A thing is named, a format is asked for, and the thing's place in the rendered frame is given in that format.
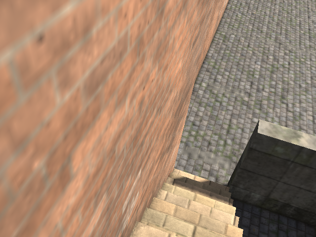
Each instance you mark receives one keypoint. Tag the stairs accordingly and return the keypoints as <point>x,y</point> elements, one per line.
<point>189,206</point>

